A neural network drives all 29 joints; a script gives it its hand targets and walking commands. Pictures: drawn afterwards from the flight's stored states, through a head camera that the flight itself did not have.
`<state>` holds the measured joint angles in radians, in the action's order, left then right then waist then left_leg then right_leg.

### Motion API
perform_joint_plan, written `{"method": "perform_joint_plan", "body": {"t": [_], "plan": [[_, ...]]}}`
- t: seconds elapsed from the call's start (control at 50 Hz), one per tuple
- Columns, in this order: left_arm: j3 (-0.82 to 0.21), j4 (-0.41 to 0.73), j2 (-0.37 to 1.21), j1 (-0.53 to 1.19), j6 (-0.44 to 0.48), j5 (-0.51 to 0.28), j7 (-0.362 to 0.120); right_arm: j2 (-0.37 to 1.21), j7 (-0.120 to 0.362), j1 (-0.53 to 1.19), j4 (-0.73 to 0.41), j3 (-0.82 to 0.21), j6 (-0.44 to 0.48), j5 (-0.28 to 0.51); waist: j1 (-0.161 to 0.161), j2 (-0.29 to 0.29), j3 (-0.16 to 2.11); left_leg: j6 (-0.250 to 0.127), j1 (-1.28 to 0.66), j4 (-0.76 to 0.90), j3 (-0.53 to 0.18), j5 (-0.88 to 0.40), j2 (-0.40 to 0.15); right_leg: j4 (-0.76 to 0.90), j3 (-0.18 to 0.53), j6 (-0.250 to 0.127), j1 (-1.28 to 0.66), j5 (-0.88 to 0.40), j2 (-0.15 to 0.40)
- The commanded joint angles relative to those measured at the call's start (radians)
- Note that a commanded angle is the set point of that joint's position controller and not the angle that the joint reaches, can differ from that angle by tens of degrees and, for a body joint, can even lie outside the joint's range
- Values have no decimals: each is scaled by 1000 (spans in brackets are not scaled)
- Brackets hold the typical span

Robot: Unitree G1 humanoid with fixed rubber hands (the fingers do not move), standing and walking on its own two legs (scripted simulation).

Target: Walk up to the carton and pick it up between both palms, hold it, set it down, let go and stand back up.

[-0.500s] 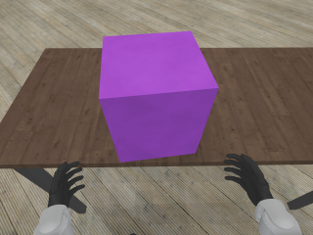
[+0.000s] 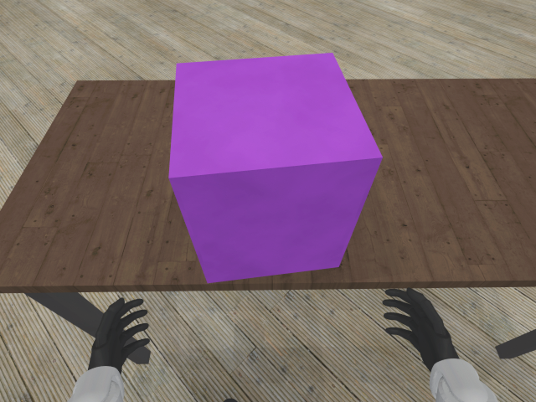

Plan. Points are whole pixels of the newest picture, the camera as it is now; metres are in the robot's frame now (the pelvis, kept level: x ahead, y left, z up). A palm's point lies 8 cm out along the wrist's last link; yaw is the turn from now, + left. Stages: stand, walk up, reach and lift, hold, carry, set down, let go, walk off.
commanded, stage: set down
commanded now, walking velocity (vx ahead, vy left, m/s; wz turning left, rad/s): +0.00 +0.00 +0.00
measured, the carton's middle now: (265, 175) +0.41 +0.05 +0.11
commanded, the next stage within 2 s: let go in 0.74 s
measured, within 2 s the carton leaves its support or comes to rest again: neither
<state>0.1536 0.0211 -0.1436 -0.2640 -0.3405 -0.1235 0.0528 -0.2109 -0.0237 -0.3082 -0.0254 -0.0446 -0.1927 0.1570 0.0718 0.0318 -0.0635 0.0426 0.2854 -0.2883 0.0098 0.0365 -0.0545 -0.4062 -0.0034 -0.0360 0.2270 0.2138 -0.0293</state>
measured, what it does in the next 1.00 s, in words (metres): stands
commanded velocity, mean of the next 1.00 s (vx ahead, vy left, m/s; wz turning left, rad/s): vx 0.00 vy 0.00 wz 0.00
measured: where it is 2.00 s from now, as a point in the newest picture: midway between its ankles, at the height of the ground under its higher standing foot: outside the picture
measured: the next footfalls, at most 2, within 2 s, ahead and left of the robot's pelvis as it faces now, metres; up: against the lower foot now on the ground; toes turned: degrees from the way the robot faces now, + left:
none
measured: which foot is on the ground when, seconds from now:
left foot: down 0.00-1.00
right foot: down 0.00-1.00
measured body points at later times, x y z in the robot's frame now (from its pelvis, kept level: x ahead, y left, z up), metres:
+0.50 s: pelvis +0.02 +0.00 +0.00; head +0.07 +0.02 +0.45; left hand +0.18 +0.25 -0.07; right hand +0.21 -0.19 -0.06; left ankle +0.07 +0.15 -0.74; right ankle +0.00 -0.10 -0.74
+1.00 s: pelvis +0.03 +0.01 +0.00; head +0.07 +0.02 +0.45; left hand +0.18 +0.25 -0.09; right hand +0.21 -0.18 -0.10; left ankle +0.07 +0.15 -0.74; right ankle +0.00 -0.10 -0.74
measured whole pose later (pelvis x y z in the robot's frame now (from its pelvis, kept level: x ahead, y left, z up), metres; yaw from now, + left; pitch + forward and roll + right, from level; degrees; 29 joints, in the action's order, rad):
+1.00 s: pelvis +0.03 +0.01 +0.00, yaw +0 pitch +2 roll +0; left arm 0.09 -0.40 -0.16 -0.21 -0.17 -0.07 0.00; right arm -0.13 -0.02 -0.19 0.63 -0.03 0.16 0.00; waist 0.07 0.03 -0.07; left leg 0.04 0.29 -0.35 0.01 0.11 -0.05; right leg -0.41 0.00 -0.03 0.20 0.25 -0.02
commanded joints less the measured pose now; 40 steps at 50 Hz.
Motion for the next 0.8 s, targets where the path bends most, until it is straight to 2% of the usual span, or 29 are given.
{"method": "perform_joint_plan", "body": {"t": [0.0,0.18,0.28,0.62,0.78], "plan": [[-60,140,-246,52,100,-20,-28,-90,-15,53,-87,72,105,-37,-42,-13,187,-32,-358,-41,81,39,81,175,36,55,74,16,49],[-61,51,-245,18,159,10,-53,-84,-16,46,47,43,192,-51,-48,-10,206,-26,-368,-67,83,-24,86,157,27,65,42,-142,41],[-71,-14,-242,15,182,27,-64,-72,-18,54,137,35,242,-68,-59,-7,203,-27,-382,-80,83,-34,84,155,23,68,44,-176,41],[-126,-204,-255,139,222,65,-61,-33,-20,170,427,100,350,-154,-94,-21,165,-38,-394,-77,88,94,67,160,-8,63,113,-6,45],[-133,-251,-258,154,228,76,-63,-22,-31,191,526,114,386,-176,-110,-23,180,-39,-405,-84,88,90,65,152,-13,71,99,-41,48]]}}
